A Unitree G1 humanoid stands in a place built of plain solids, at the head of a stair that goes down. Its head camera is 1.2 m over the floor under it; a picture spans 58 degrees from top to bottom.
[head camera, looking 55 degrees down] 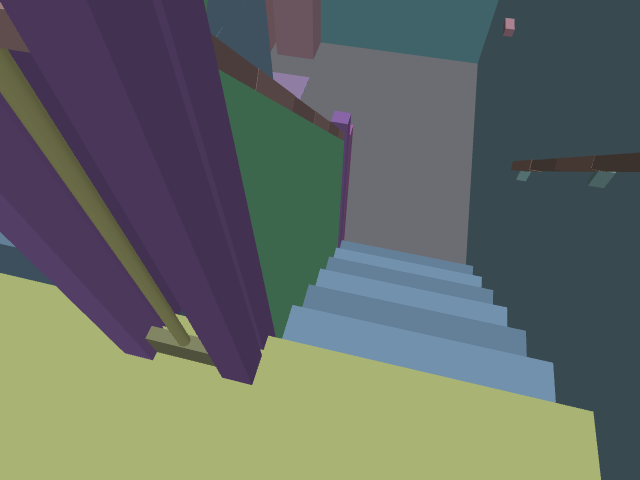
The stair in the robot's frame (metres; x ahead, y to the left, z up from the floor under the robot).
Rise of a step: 0.21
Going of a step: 0.21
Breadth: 0.90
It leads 14 degrees to the right of straight ahead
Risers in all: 7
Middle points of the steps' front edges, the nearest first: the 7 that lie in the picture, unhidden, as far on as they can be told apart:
0.39 -0.29 0.00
0.60 -0.34 -0.21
0.80 -0.39 -0.42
1.01 -0.44 -0.63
1.21 -0.49 -0.84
1.42 -0.54 -1.05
1.62 -0.59 -1.27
